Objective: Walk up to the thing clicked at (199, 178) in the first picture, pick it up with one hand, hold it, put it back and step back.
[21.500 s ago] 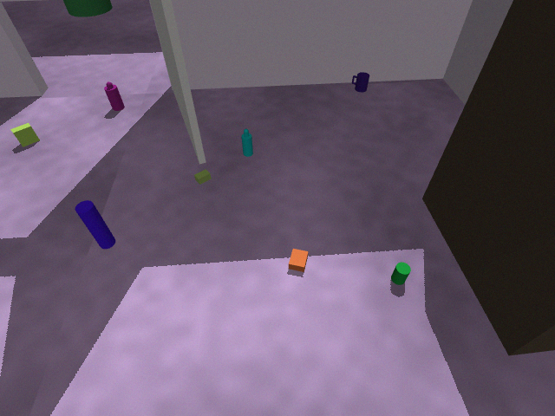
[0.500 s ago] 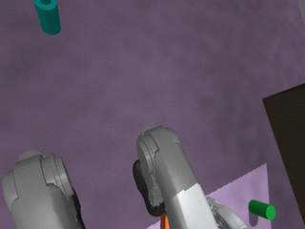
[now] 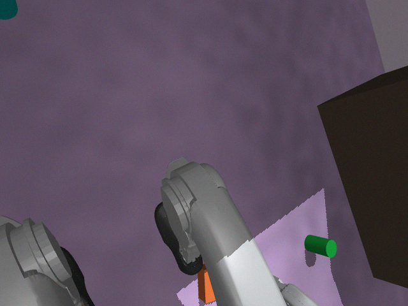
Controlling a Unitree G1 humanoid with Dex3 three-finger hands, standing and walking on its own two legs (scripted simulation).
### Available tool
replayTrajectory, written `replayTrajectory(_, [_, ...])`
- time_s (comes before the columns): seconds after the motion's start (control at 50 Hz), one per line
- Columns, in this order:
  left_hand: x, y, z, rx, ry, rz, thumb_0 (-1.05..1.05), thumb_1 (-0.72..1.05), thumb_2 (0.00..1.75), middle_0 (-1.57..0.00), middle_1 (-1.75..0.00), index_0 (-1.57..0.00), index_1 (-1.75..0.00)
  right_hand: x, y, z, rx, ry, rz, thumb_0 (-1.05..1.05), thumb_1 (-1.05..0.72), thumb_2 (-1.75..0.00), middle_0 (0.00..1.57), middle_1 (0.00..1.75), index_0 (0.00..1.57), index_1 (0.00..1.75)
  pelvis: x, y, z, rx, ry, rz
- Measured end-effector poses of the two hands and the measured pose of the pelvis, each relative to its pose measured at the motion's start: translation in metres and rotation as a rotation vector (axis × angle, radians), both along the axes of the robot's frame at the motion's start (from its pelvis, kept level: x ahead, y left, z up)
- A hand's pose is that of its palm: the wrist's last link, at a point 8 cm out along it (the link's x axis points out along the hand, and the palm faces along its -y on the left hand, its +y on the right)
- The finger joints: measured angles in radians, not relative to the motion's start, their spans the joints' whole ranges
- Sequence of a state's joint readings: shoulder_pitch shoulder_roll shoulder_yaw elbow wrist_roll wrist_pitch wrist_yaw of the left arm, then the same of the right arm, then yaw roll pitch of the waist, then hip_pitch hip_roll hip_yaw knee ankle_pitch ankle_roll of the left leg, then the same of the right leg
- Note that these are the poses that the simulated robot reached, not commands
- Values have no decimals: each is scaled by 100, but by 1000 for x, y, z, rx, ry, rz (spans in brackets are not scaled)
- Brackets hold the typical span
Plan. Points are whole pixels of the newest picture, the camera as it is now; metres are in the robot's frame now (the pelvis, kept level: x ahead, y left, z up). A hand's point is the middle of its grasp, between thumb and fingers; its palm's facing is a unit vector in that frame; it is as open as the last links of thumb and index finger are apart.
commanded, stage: rest palm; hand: left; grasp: from above
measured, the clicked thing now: out of the picture +0.46 +0.39 -0.30
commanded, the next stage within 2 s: close in 1.14 s
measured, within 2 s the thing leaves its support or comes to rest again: neither
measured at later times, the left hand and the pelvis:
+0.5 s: hand out of the picture +0.44 +0.39 -0.25, palm faces -0.26 -0.36 -0.90, open 13.9 cm; pelvis +0.00 +0.00 +0.00, yaw -1 degrees
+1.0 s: hand out of the picture +0.45 +0.38 -0.25, palm faces -0.26 -0.36 -0.90, open 13.7 cm; pelvis +0.00 +0.01 +0.01, yaw -2 degrees
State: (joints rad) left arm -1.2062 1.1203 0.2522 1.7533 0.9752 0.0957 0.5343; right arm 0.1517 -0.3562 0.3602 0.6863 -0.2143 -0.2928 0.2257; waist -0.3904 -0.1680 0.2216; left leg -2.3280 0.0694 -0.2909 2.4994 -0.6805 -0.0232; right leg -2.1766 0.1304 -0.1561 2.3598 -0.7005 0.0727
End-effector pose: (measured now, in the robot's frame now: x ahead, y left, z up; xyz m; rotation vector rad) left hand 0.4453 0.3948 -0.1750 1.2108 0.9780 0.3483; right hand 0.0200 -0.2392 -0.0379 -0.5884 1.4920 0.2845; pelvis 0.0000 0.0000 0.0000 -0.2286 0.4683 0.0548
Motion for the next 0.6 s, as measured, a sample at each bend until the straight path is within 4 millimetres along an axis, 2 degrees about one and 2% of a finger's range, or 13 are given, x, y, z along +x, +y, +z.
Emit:
replayTrajectory(0.18, [6,-4,-4,14,-8,1,0,-51,96,-17,-89,-14,-91,10,2,4,2,-21,31,0,-91,-90,20,29,20,30,0,3,2,-18,-5,-7])
replayTrajectory(0.34, [2,-2,-7,8,8,12,0,-48,92,-17,-90,-15,-91,19,7,5,21,-43,51,0,-91,-90,19,29,19,30,0,4,4,-25,-6,-6])
replayTrajectory(0.6, [1,-4,-17,1,-2,-3,0,-46,91,-17,-93,-16,-93,11,10,12,13,-15,62,0,-92,-90,19,29,19,30,-2,6,5,-38,-15,-7])
